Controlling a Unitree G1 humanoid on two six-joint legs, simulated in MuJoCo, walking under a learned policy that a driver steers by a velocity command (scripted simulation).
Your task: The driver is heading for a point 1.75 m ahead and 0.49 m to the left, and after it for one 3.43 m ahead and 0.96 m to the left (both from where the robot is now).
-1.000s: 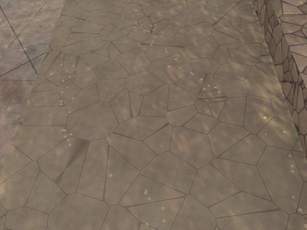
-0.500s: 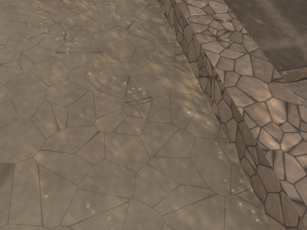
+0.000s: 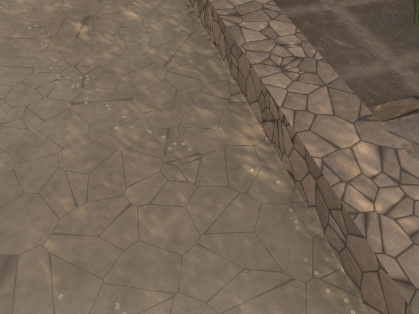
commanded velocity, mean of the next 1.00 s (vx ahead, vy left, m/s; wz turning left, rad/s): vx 0.38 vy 0.00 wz -0.01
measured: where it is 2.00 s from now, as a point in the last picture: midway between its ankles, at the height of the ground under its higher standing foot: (192, 197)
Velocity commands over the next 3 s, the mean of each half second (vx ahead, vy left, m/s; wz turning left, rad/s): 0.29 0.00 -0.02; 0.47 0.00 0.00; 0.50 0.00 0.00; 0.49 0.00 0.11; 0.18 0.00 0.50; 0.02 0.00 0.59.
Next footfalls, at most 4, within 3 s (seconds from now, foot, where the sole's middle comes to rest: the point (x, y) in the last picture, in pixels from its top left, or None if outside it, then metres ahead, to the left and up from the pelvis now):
0.74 right None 0.45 -0.07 -0.77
1.26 left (165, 251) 0.74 0.18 -0.77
1.82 right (224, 182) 1.04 -0.04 -0.77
2.28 left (163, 149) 1.23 0.21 -0.77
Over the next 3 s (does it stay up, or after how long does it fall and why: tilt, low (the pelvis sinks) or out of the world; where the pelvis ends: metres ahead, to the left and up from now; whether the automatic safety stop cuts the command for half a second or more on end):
stays up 1.19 0.07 0.01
